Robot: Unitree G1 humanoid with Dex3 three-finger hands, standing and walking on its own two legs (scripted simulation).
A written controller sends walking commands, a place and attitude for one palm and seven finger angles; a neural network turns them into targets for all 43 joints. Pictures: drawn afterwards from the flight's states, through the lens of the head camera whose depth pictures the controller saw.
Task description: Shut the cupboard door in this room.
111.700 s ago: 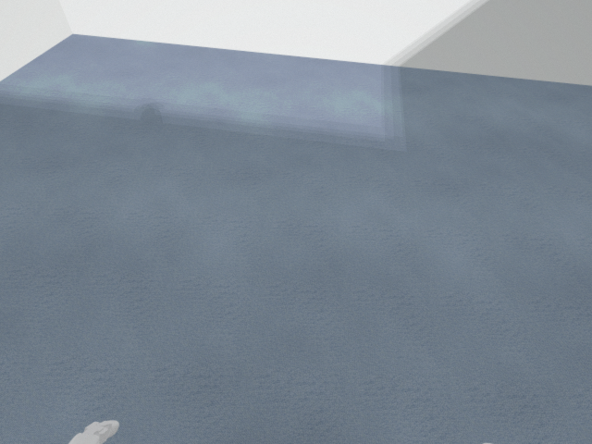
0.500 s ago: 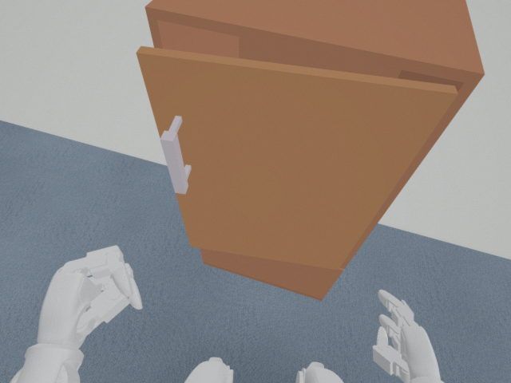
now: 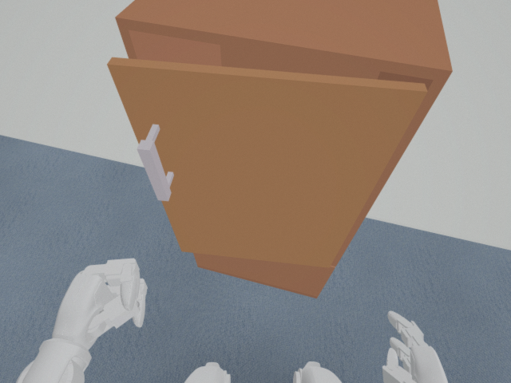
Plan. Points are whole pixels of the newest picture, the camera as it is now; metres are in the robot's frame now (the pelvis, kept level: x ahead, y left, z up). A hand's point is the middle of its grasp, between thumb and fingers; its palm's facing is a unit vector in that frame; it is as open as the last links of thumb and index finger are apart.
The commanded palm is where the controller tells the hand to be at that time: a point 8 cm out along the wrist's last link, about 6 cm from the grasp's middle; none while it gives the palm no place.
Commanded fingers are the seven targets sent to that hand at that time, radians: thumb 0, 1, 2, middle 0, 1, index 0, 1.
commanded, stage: raise the hand and make a fist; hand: left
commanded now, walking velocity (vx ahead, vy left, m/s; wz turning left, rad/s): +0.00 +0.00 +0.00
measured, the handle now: (159, 164) +0.45 +0.19 +0.06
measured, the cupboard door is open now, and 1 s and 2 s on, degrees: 8 8 8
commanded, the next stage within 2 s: bring the fist close to the handle in 0.16 s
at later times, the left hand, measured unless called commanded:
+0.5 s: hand (128, 284) +0.24 +0.19 +0.06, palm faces -0.04 -1.00 -0.05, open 3.1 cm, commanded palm +0.23 +0.24 +0.06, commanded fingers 0.00 0.90 0.90 -1.30 -1.50 -1.30 -1.50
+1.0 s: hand (153, 235) +0.32 +0.17 +0.05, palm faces -0.09 -1.00 -0.01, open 3.1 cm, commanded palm +0.31 +0.23 +0.06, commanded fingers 0.00 0.90 0.90 -1.30 -1.50 -1.30 -1.50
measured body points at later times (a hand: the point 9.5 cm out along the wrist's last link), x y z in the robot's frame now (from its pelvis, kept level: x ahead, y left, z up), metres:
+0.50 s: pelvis -0.02 -0.01 -0.01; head +0.04 +0.00 +0.44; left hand +0.24 +0.24 +0.07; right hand +0.16 -0.24 -0.08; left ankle -0.01 +0.10 -0.67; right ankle +0.02 -0.12 -0.67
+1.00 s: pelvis -0.01 +0.00 +0.00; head +0.07 +0.01 +0.44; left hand +0.32 +0.23 +0.06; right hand +0.14 -0.25 -0.09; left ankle -0.01 +0.10 -0.67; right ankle +0.02 -0.12 -0.67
